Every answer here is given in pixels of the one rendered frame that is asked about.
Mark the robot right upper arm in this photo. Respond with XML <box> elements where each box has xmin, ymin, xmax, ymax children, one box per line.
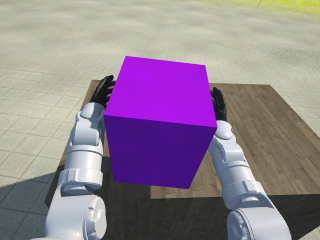
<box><xmin>227</xmin><ymin>206</ymin><xmax>291</xmax><ymax>240</ymax></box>

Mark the robot left hand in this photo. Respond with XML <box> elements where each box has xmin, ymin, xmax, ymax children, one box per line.
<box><xmin>89</xmin><ymin>75</ymin><xmax>116</xmax><ymax>109</ymax></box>

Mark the pedestal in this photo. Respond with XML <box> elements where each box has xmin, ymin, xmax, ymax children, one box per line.
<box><xmin>44</xmin><ymin>80</ymin><xmax>320</xmax><ymax>240</ymax></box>

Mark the carton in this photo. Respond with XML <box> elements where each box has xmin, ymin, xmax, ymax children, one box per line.
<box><xmin>103</xmin><ymin>56</ymin><xmax>218</xmax><ymax>189</ymax></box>

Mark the robot left upper arm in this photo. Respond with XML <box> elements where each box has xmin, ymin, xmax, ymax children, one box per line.
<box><xmin>30</xmin><ymin>194</ymin><xmax>107</xmax><ymax>240</ymax></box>

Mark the robot right hand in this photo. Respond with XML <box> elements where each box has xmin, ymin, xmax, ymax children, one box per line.
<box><xmin>210</xmin><ymin>87</ymin><xmax>227</xmax><ymax>122</ymax></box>

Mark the right robot forearm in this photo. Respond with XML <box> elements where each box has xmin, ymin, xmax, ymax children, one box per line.
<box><xmin>207</xmin><ymin>120</ymin><xmax>292</xmax><ymax>240</ymax></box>

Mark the left robot forearm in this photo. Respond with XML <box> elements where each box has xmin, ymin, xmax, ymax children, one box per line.
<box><xmin>44</xmin><ymin>102</ymin><xmax>106</xmax><ymax>236</ymax></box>

